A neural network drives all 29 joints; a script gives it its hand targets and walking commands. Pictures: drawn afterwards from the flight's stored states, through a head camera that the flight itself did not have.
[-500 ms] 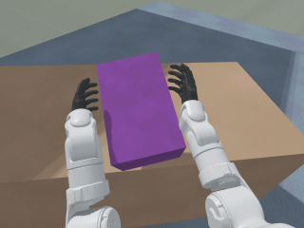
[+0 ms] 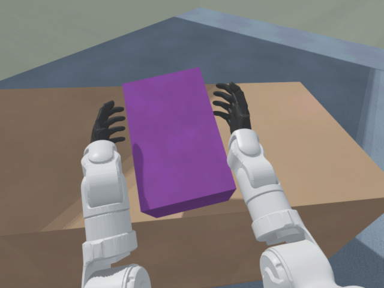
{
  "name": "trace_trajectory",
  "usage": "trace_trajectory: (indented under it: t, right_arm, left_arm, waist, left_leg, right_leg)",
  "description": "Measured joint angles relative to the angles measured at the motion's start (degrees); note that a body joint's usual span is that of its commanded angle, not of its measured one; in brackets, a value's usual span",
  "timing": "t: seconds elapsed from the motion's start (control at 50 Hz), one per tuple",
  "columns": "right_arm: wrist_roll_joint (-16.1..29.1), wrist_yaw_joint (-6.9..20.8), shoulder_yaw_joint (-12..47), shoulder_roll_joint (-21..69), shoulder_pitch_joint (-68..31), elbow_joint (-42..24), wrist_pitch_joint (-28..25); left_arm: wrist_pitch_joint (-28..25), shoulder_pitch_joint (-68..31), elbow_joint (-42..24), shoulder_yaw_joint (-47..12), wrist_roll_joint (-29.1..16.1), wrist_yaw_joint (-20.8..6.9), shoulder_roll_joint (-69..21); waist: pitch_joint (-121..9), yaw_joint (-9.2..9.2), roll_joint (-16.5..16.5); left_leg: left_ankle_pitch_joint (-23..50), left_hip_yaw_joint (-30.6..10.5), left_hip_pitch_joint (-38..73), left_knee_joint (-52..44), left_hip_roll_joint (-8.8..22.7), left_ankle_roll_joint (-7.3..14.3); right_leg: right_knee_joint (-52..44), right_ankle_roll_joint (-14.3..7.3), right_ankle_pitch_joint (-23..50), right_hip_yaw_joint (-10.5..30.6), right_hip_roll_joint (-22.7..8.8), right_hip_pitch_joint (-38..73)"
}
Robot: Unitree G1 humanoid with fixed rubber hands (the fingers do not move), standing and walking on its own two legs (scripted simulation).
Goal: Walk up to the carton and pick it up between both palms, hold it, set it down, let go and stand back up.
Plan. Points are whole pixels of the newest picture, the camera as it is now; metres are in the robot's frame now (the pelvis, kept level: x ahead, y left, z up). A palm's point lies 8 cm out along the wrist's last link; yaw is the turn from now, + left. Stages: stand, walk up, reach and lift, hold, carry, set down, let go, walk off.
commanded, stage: hold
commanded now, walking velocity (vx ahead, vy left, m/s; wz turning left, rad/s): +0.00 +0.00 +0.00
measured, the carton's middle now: (177, 144) +0.39 +0.00 +0.10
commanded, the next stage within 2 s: none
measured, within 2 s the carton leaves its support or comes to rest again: neither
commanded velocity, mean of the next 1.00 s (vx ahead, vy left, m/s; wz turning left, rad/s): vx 0.00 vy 0.00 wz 0.00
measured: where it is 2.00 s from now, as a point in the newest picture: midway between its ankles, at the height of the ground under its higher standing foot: outside the picture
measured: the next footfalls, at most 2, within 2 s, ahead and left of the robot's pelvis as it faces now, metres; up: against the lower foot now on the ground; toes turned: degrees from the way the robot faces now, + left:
none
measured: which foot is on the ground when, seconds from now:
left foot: down 0.00-1.00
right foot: down 0.00-1.00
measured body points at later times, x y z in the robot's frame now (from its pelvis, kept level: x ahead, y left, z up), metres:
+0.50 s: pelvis +0.00 +0.00 +0.00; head -0.03 +0.03 +0.45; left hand +0.36 +0.15 +0.17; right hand +0.37 -0.11 +0.19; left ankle +0.05 +0.12 -0.75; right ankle +0.01 -0.09 -0.75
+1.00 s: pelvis -0.01 +0.00 +0.00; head -0.04 +0.03 +0.45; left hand +0.36 +0.15 +0.17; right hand +0.37 -0.11 +0.19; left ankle +0.05 +0.12 -0.75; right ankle +0.01 -0.09 -0.75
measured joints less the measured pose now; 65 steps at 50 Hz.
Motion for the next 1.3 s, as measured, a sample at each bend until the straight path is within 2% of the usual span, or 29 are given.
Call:
trace_trajectory:
  t: [0.64,0.86,1.14,1.3]
  right_arm:
    - [0.8,-0.7,1.5,0.0,0.6,-1.9,0.4]
    - [-1.0,0.7,-1.2,0.2,-0.9,0.8,0.1]
    - [-1.0,0.9,-1.4,0.1,-1.7,1.9,-0.3]
    - [-0.6,0.8,-0.9,0.0,-1.1,1.3,0.2]
  left_arm:
    - [0.1,0.9,-1.4,0.0,-0.3,-0.2,0.2]
    - [0.1,-0.7,0.9,0.3,-0.1,0.4,-0.1]
    - [-0.1,-0.9,1.2,0.4,0.0,0.6,-0.1]
    - [0.0,-0.1,0.9,-0.2,-0.6,0.6,0.2]
  waist:
    - [0.0,-0.26,0.0]
    - [-0.3,0.53,-0.1]
    - [-0.3,0.58,-0.3]
    - [-0.7,-0.11,0.0]
  left_leg:
    - [0.0,-0.1,0.2,0.0,0.0,0.0]
    - [0.6,0.3,-0.7,-0.3,-0.1,0.2]
    - [0.4,0.1,-0.6,-0.2,-0.1,0.1]
    - [0.1,-0.1,-0.6,0.1,-0.1,0.0]
  right_leg:
    - [-0.3,0.0,0.2,0.0,0.1,0.3]
    - [0.4,0.0,0.4,0.3,-0.1,-1.1]
    - [0.1,0.0,0.3,0.1,0.0,-0.8]
    - [-0.1,0.0,0.2,-0.1,0.0,-0.5]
